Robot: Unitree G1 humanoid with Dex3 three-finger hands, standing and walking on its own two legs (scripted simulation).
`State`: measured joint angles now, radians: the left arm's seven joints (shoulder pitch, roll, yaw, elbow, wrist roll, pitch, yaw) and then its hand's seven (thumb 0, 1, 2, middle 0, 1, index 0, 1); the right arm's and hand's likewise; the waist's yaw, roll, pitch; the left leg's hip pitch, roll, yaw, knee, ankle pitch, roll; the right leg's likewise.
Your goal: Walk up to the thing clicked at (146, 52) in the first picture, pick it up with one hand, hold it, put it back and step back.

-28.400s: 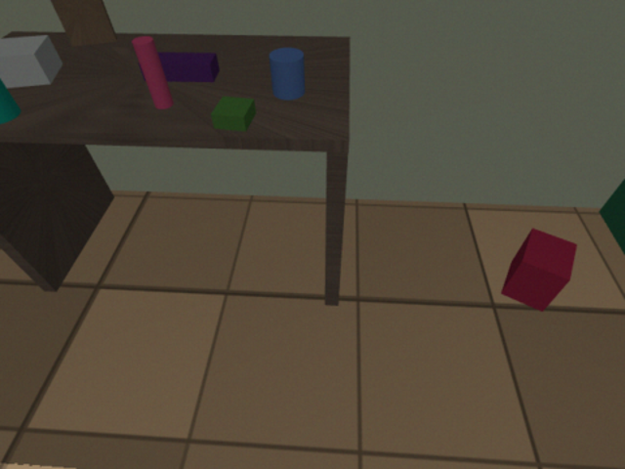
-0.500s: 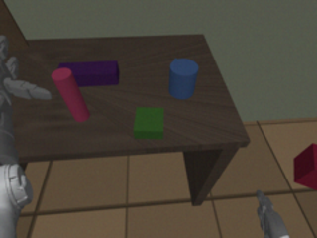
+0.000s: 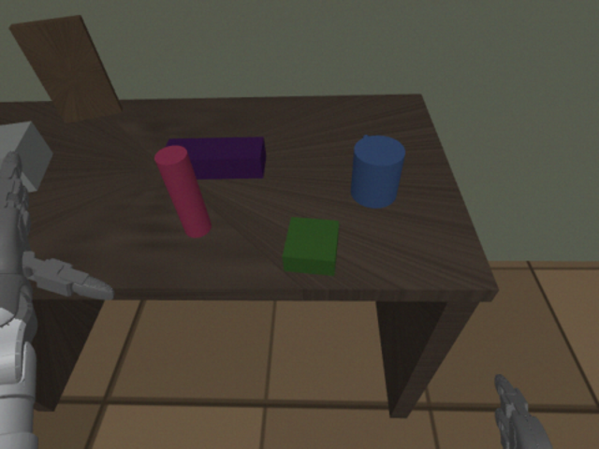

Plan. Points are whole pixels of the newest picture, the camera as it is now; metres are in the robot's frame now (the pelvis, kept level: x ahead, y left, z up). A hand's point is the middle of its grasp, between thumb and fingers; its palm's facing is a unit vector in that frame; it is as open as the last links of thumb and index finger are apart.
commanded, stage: sink last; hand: left
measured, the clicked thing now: (186, 195) +0.47 +0.21 +0.09
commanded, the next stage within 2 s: home in 0.62 s
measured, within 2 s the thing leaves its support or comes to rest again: neither
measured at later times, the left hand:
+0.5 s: hand (36, 391) +0.15 +0.24 +0.16, palm faces +0.42 -0.79 -0.46, open 17.4 cm
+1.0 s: hand (82, 406) +0.16 +0.24 +0.09, palm faces +0.34 -0.86 -0.38, open 17.5 cm
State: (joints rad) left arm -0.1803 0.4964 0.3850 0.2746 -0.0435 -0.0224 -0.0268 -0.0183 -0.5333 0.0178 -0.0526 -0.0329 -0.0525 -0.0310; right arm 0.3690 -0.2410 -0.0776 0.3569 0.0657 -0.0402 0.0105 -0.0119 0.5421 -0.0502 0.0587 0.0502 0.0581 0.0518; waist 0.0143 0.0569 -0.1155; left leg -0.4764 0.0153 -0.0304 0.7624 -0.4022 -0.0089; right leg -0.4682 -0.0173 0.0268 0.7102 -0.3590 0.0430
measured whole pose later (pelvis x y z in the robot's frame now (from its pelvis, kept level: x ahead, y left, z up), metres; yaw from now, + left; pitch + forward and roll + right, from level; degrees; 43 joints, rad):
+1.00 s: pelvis -0.02 -0.01 -0.01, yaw +0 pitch +3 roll +0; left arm 0.51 0.29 0.29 -0.20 -0.06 -0.26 0.02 -0.02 -0.56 0.04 -0.06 -0.06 -0.06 -0.05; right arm 0.41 -0.18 -0.07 0.29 0.05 -0.13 -0.04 -0.01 0.00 -0.41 0.12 0.16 0.12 0.16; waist 0.05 0.02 -0.04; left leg -0.45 0.00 -0.03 0.79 -0.39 -0.02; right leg -0.46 -0.03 0.03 0.80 -0.38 0.03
